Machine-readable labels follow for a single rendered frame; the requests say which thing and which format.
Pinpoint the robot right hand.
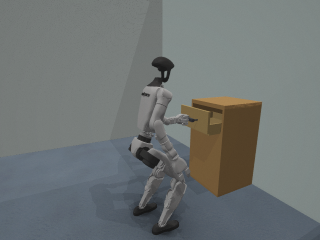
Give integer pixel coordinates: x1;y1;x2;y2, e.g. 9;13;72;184
171;157;191;184

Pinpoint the left robot shin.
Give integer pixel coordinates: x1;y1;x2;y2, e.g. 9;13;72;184
138;169;164;209

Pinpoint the right robot forearm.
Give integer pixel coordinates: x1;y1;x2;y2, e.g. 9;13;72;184
153;120;179;162

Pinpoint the drawer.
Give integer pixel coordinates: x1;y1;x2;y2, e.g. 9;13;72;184
181;104;222;136

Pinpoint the robot left hand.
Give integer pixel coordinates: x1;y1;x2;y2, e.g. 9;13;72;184
176;114;189;126

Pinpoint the cabinet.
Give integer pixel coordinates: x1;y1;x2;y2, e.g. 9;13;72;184
189;96;262;197

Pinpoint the robot shin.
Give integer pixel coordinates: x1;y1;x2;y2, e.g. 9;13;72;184
158;181;187;227
138;169;164;209

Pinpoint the handle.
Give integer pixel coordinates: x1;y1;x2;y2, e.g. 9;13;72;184
188;116;198;122

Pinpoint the robot right upper arm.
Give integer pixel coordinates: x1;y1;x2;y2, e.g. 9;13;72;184
149;87;173;132

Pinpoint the left robot forearm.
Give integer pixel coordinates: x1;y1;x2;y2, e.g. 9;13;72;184
162;116;177;126

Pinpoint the right robot shin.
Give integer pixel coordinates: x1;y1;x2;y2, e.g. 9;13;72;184
158;181;187;227

